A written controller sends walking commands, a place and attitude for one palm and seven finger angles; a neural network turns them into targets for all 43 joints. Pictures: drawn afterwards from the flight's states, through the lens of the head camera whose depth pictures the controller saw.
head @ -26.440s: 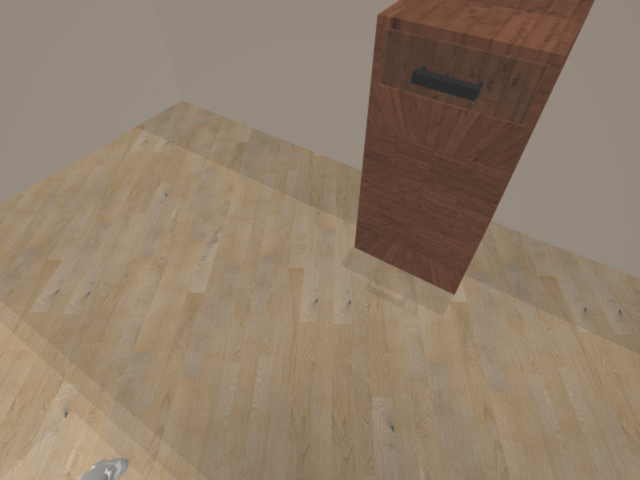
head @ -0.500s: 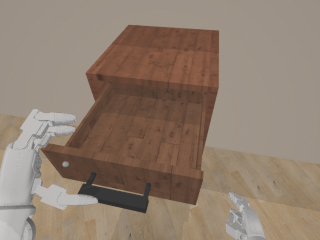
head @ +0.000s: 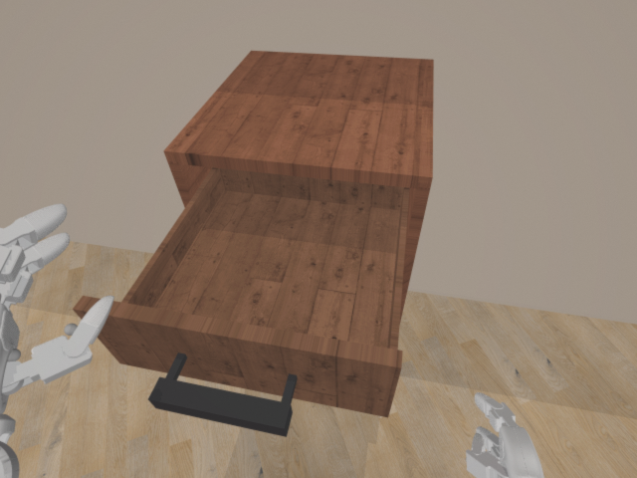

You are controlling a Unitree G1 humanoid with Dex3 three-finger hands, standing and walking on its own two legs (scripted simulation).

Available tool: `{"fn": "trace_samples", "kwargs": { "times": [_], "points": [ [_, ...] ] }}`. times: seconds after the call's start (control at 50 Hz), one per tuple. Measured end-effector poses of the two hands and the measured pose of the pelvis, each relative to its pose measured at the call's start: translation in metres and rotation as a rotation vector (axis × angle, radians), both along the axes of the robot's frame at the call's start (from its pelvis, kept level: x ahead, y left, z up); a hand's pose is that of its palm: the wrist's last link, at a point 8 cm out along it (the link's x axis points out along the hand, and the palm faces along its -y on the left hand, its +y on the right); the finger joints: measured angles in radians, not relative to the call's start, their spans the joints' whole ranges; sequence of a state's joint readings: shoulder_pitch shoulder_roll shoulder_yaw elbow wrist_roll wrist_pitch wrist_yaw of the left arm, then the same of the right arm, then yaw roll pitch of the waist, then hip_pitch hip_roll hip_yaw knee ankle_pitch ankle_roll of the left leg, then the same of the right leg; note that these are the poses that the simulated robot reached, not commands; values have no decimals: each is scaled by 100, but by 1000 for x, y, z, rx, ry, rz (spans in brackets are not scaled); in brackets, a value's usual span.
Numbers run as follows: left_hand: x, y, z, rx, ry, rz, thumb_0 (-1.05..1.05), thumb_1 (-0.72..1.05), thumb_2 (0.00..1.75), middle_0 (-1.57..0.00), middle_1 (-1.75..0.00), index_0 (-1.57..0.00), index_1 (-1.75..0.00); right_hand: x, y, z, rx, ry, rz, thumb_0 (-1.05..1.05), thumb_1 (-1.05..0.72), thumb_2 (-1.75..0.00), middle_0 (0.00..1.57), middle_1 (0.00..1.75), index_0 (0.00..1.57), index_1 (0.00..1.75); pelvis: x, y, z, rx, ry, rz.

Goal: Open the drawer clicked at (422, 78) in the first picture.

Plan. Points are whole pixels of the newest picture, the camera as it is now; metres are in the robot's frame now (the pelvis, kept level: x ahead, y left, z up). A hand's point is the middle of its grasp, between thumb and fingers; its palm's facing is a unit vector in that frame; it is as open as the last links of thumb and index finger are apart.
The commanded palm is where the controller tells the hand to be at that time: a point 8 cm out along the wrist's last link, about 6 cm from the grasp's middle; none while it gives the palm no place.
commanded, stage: draw the hand back to the body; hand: left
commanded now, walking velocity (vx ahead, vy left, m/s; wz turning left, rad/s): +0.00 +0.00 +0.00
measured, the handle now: (227, 388) +0.22 +0.14 +0.03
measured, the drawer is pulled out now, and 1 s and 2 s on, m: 0.29 0.29 0.29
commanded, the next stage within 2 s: step back with the hand held close in 0.30 s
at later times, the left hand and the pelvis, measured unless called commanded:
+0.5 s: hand (73, 317) +0.19 +0.22 +0.22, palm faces +0.42 -0.77 -0.48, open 7.5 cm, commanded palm +0.13 +0.26 +0.22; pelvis +0.00 -0.02 +0.00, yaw +0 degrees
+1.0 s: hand (24, 384) +0.14 +0.24 +0.20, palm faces +0.37 -0.76 -0.53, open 7.4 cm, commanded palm +0.07 +0.28 +0.22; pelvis -0.06 +0.00 -0.01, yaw -1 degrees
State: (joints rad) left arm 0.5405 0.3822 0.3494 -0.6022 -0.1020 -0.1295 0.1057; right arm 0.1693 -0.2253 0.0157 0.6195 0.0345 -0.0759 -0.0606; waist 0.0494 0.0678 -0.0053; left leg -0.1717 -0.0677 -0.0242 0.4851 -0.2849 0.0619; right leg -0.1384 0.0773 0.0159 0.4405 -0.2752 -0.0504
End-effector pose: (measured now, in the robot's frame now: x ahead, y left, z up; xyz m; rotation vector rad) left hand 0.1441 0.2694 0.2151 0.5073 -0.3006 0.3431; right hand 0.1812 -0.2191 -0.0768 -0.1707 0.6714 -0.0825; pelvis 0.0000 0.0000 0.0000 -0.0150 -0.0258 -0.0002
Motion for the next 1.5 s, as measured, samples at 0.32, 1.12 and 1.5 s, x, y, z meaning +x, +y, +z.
{"fn": "trace_samples", "kwargs": {
  "times": [0.32,1.12,1.5],
  "points": [
    [-1,-13,2,-1,-5,12,1,84,88,-21,-33,-21,-33,6,-5,-1,23,-13,16,1,-91,-90,20,30,21,30,1,-12,0,6,-5,7],
    [-60,13,0,137,-89,-34,1,88,90,-21,-30,-21,-30,-100,-4,-8,-31,45,-74,1,-91,-90,21,30,21,30,-75,10,-14,5,53,-17],
    [-80,10,2,162,-170,-99,1,88,90,-21,-30,-21,-30,-135,-14,-13,-75,83,-88,1,-91,-90,21,30,21,30,-98,12,-21,-12,55,7]
  ]
}}
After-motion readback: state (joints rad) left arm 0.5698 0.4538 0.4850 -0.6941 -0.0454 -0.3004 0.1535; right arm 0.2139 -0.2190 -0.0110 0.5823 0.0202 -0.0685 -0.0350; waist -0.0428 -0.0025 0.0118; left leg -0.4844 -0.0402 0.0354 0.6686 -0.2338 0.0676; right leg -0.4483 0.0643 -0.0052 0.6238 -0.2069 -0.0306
